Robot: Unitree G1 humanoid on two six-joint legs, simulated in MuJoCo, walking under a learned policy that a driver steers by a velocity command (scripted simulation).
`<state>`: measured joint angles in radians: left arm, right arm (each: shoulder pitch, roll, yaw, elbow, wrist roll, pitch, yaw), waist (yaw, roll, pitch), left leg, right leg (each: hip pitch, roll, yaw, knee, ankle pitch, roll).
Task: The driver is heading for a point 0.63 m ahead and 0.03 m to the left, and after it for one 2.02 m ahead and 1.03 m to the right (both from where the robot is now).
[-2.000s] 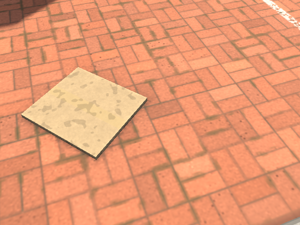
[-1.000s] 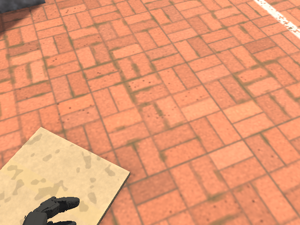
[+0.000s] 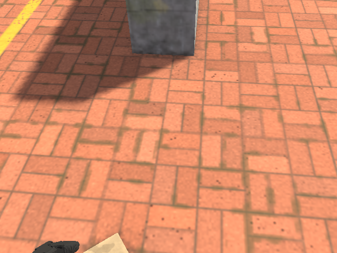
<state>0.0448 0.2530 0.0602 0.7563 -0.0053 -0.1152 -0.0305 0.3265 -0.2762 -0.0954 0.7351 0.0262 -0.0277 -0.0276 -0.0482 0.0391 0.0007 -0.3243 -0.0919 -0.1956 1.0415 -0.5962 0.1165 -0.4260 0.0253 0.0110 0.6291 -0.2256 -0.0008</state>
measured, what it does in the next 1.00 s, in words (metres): walks ahead: left foot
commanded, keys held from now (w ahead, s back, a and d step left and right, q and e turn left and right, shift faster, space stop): w+q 0.22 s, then w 0.40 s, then w+e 0.38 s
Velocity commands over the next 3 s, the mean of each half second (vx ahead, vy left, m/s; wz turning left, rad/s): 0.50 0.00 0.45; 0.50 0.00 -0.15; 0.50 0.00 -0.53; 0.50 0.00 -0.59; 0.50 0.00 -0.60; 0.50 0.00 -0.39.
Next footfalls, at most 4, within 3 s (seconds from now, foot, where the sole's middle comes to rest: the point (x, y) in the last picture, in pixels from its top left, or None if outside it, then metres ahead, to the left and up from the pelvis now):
0.44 left None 0.36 0.19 -0.73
1.04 right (175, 204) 0.71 -0.01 -0.76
1.48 left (139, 145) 1.04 0.15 -0.76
2.02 right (209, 119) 1.19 -0.22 -0.76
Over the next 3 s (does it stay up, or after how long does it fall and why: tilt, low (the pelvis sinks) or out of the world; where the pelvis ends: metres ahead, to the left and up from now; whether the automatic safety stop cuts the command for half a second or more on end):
stays up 1.46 -0.42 0.01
